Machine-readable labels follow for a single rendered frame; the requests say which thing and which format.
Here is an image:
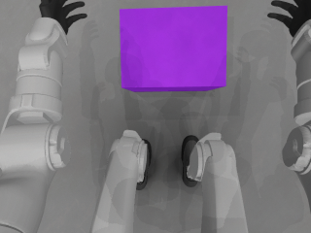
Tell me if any left robot shin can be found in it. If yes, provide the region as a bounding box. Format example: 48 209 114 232
108 130 144 182

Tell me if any right robot upper arm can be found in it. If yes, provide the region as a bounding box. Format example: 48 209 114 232
282 124 311 214

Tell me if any right robot foot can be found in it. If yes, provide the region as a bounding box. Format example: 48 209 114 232
181 135 199 187

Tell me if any carton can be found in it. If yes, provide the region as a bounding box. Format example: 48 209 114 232
120 5 227 92

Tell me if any robot right hand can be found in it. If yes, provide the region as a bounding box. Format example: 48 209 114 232
267 0 311 37

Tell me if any right robot forearm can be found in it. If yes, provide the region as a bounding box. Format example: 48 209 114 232
291 19 311 126

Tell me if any robot left hand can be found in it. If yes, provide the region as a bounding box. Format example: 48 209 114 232
39 0 87 35

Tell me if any left robot forearm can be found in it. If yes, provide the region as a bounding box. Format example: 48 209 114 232
0 17 69 169

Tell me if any left robot upper arm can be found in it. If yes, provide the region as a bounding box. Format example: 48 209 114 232
0 122 71 233

